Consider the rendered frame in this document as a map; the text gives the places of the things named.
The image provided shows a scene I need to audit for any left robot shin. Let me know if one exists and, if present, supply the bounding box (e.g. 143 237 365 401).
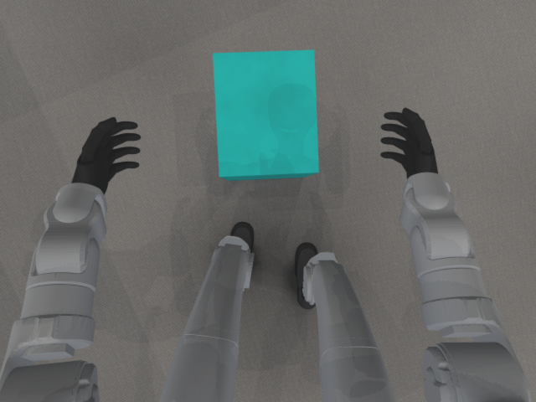
212 236 249 259

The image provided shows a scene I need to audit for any robot right upper arm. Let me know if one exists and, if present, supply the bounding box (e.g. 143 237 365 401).
423 342 529 402

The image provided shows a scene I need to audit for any robot right forearm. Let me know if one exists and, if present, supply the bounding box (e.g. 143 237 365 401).
399 173 531 402

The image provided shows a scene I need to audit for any robot shin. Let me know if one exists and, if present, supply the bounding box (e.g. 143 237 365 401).
302 252 346 296
212 236 249 259

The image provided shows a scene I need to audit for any robot left forearm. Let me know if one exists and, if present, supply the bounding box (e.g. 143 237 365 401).
0 183 107 391

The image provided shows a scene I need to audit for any robot left upper arm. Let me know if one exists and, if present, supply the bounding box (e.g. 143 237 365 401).
0 360 100 402

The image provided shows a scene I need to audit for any right robot hand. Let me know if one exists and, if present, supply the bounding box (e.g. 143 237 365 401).
380 108 438 179

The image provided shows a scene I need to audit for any left robot hand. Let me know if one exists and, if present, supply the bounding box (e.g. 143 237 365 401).
72 117 141 195

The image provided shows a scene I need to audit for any carton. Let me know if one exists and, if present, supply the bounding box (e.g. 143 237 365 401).
213 50 319 181

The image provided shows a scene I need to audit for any right robot shin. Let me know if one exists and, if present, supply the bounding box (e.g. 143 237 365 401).
302 252 346 296

